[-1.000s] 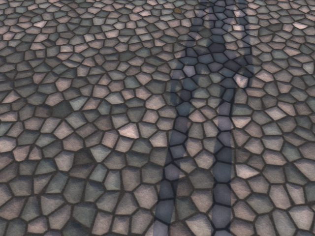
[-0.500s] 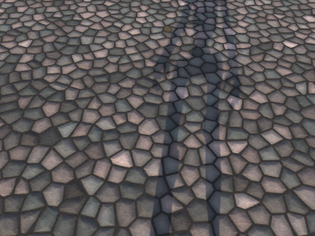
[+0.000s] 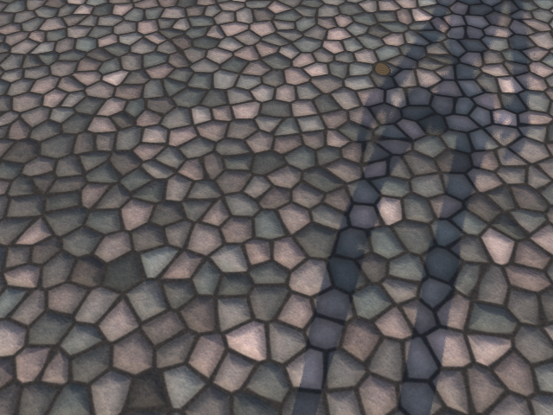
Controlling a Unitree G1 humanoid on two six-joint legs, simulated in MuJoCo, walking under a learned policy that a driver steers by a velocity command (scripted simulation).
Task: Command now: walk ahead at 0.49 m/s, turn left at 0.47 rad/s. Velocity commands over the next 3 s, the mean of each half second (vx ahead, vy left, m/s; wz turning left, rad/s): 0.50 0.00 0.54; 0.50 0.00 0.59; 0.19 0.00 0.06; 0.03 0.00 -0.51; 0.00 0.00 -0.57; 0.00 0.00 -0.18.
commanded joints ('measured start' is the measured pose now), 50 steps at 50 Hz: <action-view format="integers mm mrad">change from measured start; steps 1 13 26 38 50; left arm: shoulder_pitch -47 111 -31 -316 -47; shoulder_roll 108 195 157 141 117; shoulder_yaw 22 51 33 18 23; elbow -45 -24 -177 -301 -225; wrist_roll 5 -22 -7 -20 3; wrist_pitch -22 35 -12 -17 -1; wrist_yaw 14 48 29 0 14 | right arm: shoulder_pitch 58 -297 -56 112 29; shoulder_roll -16 -9 -105 -145 -96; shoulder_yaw -14 2 -41 -53 -33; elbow -53 -225 -241 -212 -313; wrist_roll -7 -14 -29 -9 -7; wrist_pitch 26 8 -26 -3 24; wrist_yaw -3 76 38 0 13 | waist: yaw -47 54 9 -81 -6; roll -109 -74 -37 60 -152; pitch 4 83 -102 -32 -24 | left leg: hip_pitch -83 -181 425 412 -122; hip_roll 69 10 91 41 13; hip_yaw -72 93 -322 -308 -74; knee -33 -515 -959 -846 19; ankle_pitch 100 221 321 181 -39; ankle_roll -2 16 255 147 -39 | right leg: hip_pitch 1 306 -405 -283 70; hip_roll -293 -324 -150 -22 -272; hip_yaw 185 -57 229 216 371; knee -271 -183 755 117 -172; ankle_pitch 59 276 -151 190 43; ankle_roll -139 -96 55 73 -130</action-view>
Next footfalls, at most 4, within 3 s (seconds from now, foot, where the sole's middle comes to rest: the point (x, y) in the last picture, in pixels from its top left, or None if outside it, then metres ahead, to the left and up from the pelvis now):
0.36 left None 0.34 0.17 -0.78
0.84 right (268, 339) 0.68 0.08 -0.78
1.28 left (144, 334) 0.69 0.41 -0.78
1.66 right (241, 306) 0.78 0.16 -0.78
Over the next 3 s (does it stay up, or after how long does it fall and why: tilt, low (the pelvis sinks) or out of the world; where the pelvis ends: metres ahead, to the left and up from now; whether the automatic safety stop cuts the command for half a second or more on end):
stays up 0.70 0.20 -0.01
